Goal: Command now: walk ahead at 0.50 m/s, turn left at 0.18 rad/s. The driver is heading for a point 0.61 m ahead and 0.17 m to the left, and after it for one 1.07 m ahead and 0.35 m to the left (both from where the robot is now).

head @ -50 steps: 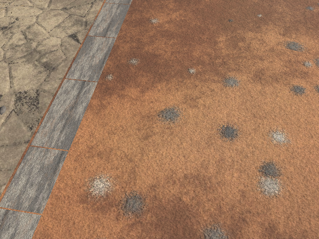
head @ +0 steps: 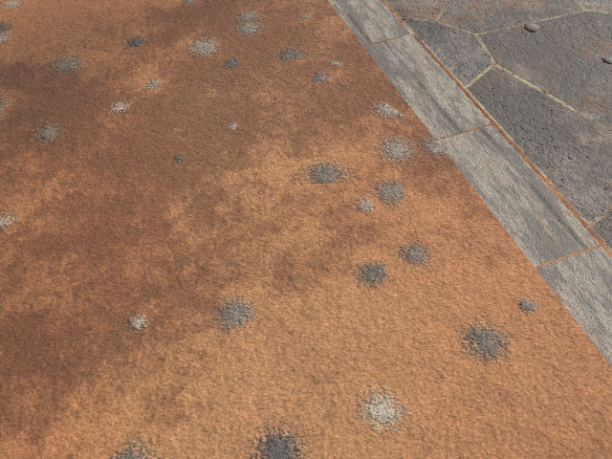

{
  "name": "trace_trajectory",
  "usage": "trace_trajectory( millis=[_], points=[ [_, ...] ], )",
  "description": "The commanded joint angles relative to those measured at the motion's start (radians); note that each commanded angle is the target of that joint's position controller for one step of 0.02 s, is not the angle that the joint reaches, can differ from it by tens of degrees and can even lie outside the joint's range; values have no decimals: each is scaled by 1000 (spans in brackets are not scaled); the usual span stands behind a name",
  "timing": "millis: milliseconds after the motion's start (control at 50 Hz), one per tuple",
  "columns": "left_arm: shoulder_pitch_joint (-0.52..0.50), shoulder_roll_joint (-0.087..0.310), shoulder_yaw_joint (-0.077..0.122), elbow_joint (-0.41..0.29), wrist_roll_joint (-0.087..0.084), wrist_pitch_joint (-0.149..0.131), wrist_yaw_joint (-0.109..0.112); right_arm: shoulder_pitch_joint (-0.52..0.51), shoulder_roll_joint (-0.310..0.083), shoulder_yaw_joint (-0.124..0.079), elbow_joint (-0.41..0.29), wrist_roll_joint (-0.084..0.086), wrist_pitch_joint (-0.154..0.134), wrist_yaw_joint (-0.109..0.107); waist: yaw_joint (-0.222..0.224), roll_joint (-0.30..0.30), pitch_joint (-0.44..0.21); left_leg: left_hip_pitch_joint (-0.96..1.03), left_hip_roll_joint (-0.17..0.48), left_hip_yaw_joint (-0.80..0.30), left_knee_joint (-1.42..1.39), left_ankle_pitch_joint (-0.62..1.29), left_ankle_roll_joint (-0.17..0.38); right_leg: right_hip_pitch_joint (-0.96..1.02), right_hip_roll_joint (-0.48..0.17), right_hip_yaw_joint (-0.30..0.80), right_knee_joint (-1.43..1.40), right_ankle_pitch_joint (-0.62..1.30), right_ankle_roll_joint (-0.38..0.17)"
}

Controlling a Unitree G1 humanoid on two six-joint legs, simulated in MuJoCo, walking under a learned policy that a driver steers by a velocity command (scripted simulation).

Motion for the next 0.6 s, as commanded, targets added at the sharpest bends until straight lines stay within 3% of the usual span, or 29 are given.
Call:
trace_trajectory(
  millis=[20, 100, 140, 180, 220, 240, 260, 280, 300, 320, 340, 360, 380, 420, 480, 600],
  points=[
    [35, 112, 15, -30, 3, -22, 8, -50, -49, -8, -56, 7, -9, 3, 7, -95, 51, -50, -39, -14, -81, 107, 13, -4, -283, 70, -83, 436, -2],
    [72, 95, 1, -2, 6, -25, 25, -152, -28, 9, -90, -4, -15, 10, 34, -94, 81, -36, -67, 70, -236, 144, 37, 72, -299, -4, -77, 559, 19],
    [93, 103, -3, 17, 9, -23, 35, -182, -19, 17, -108, -6, -19, 13, 37, -97, 83, 2, -93, 120, -312, 106, 62, 125, -312, -40, -30, 711, 28],
    [85, 136, 0, 24, 11, -21, 47, -141, -33, 12, -106, -6, -19, 9, 8, -129, 36, 98, -151, 173, -342, 14, 101, 173, -325, -70, 89, 1032, 43],
    [57, 173, 9, 21, 18, -8, 58, 14, -69, -3, -65, -9, -21, 1, -66, -165, -48, 246, -204, 186, -357, -86, 149, 186, -345, -86, 319, 1225, 48],
    [36, 188, 14, 10, 19, -1, 56, 142, -103, -19, -27, -14, -27, -3, -123, -163, -112, 395, -216, 155, -409, -95, 180, 129, -347, -90, 504, 1142, 44],
    [-20, 192, 14, -20, 9, -3, 49, 281, -153, -42, 6, -28, -31, -11, -211, -108, -177, 619, -135, 25, -491, -87, 238, -56, -308, -113, 785, 862, 48],
    [28, 83, -6, -76, -3, -13, 26, 283, -266, -74, 0, -29, -24, -23, -133, 133, -245, 920, 164, -449, -501, -5, 388, -485, -111, -109, 1178, -72, 92],
    [-36, 131, 4, -107, 7, -24, 17, 252, -260, -75, 1, 16, -17, -15, -134, 65, -294, 963, 220, -731, -627, 8, 463, -666, -50, 114, 1329, -281, 88],
    [-92, 127, -2, -136, 6, -37, 10, 183, -228, -68, -8, 22, -14, -19, -103, -2, -146, 841, 204, -579, -663, -8, 423, -737, -129, 158, 1270, -182, 81],
    [-104, 134, -2, -141, 3, -45, 7, 141, -163, -52, -13, 18, -14, -19, -70, -75, -66, 713, 170, -491, -697, 38, 377, -707, -163, 140, 1185, -128, 85],
    [-102, 127, -1, -137, 8, -37, 8, 106, -127, -42, -17, 14, -17, -23, -30, -113, -8, 604, 119, -408, -715, 118, 332, -658, -189, 134, 1106, -114, 96],
    [-91, 118, -4, -144, 25, -16, 6, 91, -107, -33, -17, 19, -24, -29, -1, -101, 1, 531, 73, -345, -729, 178, 309, -602, -204, 132, 1051, -113, 117],
    [-77, 96, -9, -151, 40, 21, -1, 107, -131, -35, -16, 24, -43, -29, 15, -62, -16, 477, 26, -277, -739, 269, 294, -556, -212, 110, 969, -110, 146],
    [-169, 92, -14, -197, 39, 38, -7, 153, -170, -45, -14, 24, -51, -29, -4, -23, -5, 455, -16, -242, -756, 297, 270, -592, -218, 76, 826, -19, 180],
    [-394, 95, -25, -281, 25, 35, -15, 264, -178, -50, -18, 21, -38, -33, -103, 22, -8, 603, -33, -282, -703, 318, 211, -663, -181, 74, 543, 158, 188]
  ],
)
